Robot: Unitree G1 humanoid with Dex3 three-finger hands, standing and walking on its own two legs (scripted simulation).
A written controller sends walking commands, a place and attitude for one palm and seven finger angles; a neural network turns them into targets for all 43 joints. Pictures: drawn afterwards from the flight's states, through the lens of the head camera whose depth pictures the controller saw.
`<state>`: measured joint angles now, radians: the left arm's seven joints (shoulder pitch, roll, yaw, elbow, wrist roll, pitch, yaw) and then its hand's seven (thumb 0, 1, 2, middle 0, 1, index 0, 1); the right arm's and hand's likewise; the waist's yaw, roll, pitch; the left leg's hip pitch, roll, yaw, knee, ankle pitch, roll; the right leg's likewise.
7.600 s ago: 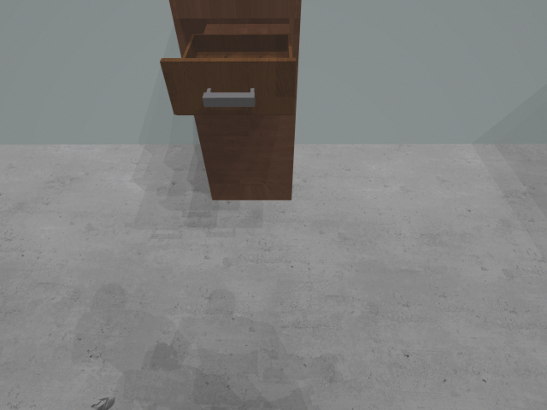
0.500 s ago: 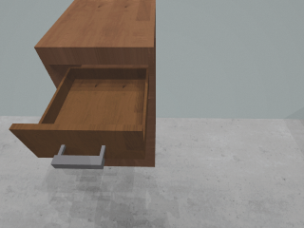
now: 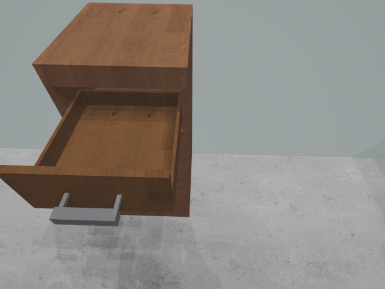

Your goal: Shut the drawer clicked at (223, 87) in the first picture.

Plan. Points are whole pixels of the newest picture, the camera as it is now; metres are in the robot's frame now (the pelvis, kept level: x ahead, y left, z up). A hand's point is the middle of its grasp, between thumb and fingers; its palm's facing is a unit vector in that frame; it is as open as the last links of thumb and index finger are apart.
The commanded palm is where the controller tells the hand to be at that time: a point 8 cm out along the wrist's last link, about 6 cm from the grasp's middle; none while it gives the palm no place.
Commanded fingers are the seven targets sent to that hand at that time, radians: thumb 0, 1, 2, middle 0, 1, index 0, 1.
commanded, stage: come to a stop and stand still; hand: left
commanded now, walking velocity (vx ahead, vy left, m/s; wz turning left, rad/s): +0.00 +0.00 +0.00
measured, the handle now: (89, 207) +0.28 +0.25 +0.00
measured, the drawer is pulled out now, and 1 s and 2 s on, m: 0.29 0.29 0.29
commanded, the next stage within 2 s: look again from close up in 0.32 s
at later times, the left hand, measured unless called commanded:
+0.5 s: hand out of the picture -0.02 +0.17 -0.18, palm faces +0.03 -0.98 -0.18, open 7.4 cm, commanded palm none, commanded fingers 0.00 0.90 0.90 -0.20 -0.30 -0.20 -0.30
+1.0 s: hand out of the picture +0.04 +0.23 -0.18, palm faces -0.02 -0.98 -0.22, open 7.4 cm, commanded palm none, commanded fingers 0.00 0.90 0.90 -0.20 -0.30 -0.20 -0.30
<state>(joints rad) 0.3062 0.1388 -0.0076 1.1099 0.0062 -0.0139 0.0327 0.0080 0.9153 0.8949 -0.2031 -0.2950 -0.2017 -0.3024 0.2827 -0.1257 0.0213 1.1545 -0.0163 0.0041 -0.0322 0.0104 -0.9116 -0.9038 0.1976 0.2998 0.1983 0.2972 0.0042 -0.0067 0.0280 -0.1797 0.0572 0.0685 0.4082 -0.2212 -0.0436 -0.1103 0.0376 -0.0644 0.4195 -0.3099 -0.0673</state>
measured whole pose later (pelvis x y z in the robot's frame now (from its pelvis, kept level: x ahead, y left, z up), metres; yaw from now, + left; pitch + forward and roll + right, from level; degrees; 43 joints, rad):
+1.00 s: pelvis +0.02 +0.05 -0.01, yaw -2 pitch +0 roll +1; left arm 0.28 0.17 -0.01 1.06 0.01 0.00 0.04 0.01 0.91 0.90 -0.20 -0.29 -0.20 -0.30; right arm 0.30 -0.16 0.03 1.10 -0.02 -0.02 -0.03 0.01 -0.91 -0.90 0.20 0.30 0.20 0.30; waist 0.00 0.00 0.03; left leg -0.21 -0.02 0.09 0.50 -0.30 0.04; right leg -0.13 -0.02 -0.02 0.51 -0.38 0.00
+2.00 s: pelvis +0.03 +0.04 -0.01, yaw -2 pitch +0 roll +1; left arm 0.29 0.15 -0.02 1.08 0.01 -0.01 0.05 0.01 0.91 0.89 -0.20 -0.30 -0.20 -0.30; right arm 0.30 -0.15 0.02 1.11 -0.02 -0.02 -0.04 0.01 -0.91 -0.90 0.20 0.30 0.20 0.30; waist 0.00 0.00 0.02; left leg -0.18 -0.02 0.09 0.49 -0.31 0.03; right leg -0.13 0.00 -0.01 0.51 -0.38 -0.02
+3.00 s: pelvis +0.02 +0.00 +0.00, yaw -1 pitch -1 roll +1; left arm 0.35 0.12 -0.03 1.12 0.01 -0.02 0.04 0.01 0.91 0.89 -0.20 -0.30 -0.20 -0.30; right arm 0.29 -0.13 0.03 1.15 -0.01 -0.01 -0.04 0.01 -0.91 -0.90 0.20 0.30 0.20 0.30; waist 0.01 -0.01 0.02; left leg -0.14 0.04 0.06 0.40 -0.24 -0.03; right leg -0.07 0.07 -0.04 0.39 -0.30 -0.08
